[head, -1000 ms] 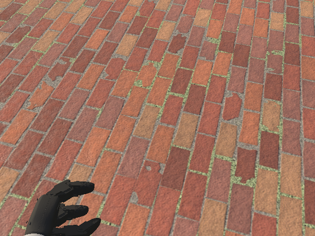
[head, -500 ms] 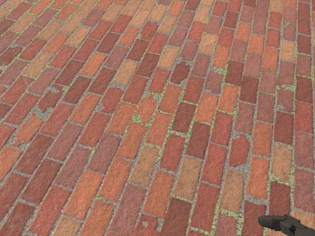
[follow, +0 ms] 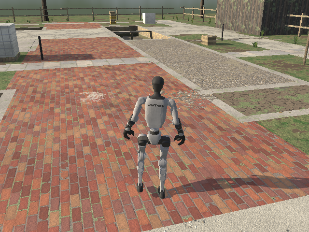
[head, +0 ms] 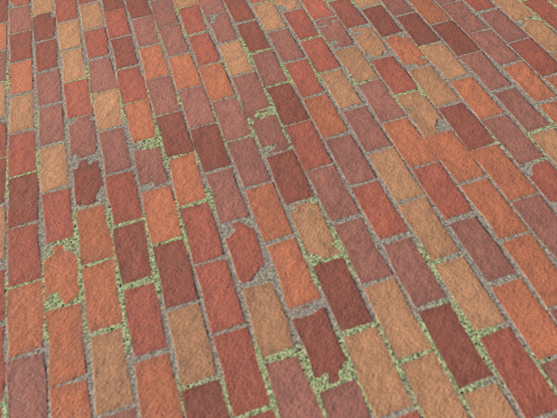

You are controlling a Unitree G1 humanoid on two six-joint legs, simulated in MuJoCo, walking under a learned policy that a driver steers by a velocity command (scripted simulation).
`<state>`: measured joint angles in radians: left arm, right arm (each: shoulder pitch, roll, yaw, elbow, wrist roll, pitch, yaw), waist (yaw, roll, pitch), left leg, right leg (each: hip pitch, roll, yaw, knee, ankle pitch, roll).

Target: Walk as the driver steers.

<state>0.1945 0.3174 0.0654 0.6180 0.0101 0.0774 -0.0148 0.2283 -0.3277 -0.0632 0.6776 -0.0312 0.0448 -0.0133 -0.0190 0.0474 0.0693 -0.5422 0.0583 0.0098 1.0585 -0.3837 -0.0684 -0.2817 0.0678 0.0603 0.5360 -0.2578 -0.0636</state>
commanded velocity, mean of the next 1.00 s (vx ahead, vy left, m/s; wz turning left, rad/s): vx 0.01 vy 0.00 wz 0.55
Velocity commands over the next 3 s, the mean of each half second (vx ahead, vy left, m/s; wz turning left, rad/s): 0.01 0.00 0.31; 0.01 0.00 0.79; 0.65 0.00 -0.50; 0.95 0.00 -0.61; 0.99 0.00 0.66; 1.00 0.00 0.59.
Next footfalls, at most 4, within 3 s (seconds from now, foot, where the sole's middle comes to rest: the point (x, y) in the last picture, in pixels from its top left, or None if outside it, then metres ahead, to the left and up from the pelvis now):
0.30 left None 0.03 0.10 -0.77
0.76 right None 0.14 -0.06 -0.77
1.14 left None -0.01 0.09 -0.77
1.60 right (273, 417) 0.45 0.09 -0.77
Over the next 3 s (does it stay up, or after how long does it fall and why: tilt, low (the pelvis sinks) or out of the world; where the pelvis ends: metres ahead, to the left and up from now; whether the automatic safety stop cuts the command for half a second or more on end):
stays up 1.53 0.45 -0.02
